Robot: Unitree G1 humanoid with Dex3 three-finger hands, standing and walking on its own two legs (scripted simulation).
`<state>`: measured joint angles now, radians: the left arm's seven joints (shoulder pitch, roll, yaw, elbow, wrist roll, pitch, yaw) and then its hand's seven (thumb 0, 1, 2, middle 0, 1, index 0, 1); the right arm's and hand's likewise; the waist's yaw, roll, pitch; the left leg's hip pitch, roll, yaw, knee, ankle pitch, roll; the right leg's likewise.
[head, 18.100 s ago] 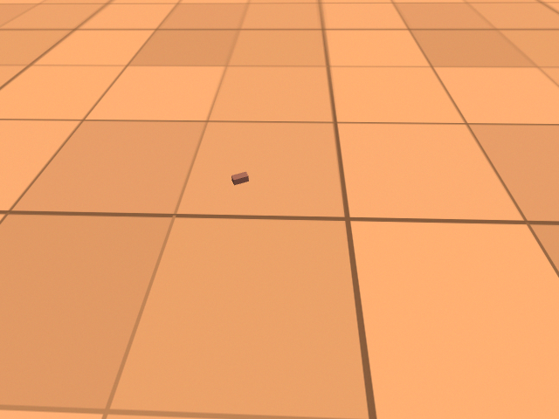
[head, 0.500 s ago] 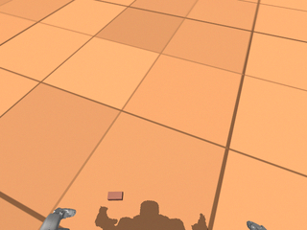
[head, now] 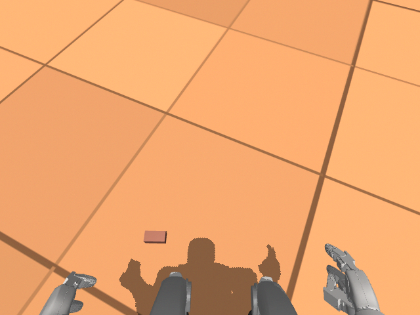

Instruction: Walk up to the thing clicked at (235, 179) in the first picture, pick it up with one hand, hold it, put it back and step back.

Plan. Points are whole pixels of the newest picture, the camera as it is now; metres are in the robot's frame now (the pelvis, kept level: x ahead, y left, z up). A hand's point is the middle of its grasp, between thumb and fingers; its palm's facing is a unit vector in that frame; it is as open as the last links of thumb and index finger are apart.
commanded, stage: rise first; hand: left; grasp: from above
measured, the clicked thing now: (155, 237) +0.41 +0.25 -0.63
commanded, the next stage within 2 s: approach in 1.90 s
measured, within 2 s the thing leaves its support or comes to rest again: neither
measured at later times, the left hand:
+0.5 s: hand (114, 266) +0.26 +0.30 -0.35, palm faces -0.45 -0.35 -0.82, open 12.6 cm
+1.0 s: hand (125, 250) +0.32 +0.31 -0.45, palm faces -0.45 -0.08 -0.89, open 12.1 cm
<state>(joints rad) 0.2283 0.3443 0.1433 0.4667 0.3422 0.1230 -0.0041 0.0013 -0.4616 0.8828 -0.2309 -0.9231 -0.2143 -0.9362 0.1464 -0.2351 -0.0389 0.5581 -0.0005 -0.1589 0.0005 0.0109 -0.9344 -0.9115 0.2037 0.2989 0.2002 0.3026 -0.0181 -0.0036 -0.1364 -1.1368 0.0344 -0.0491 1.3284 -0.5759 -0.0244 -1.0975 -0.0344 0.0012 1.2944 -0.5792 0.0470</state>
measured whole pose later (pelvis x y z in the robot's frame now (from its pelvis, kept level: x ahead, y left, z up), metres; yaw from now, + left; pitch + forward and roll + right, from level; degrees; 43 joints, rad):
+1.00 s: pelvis -0.08 +0.01 -0.29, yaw -5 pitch +32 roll -8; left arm -0.65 0.69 0.15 1.19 1.21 -0.33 0.34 0.00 -0.17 0.74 -0.42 -0.62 -0.40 -0.63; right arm 0.10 -0.28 -0.03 0.77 -0.10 -0.04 0.11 0.01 -0.90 -0.90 0.20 0.30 0.20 0.30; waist -0.11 -0.02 -0.09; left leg -2.23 -0.01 -0.15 2.32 -0.65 -0.02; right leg -2.14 0.01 0.00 2.25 -0.67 0.06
